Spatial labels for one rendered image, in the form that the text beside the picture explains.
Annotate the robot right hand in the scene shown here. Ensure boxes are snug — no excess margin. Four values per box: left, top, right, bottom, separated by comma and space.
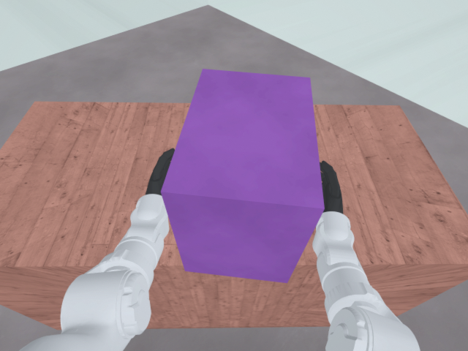
320, 161, 343, 214

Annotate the carton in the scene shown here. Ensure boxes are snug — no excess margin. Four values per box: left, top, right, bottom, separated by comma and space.
161, 69, 325, 283

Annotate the robot left upper arm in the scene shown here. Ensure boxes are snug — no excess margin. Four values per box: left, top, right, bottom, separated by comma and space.
19, 270, 151, 351

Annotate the right robot forearm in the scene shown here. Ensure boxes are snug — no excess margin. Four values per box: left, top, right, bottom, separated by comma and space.
312, 211, 402, 324

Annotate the left robot forearm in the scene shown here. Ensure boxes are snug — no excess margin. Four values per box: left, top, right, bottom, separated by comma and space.
61, 194, 169, 329

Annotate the robot left hand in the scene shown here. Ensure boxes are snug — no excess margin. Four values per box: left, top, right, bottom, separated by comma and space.
146, 148, 175, 195

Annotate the robot right upper arm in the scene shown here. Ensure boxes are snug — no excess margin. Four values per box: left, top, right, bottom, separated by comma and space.
325, 306, 420, 351

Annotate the pedestal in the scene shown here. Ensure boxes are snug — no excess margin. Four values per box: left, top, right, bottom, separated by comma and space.
0, 102, 468, 330

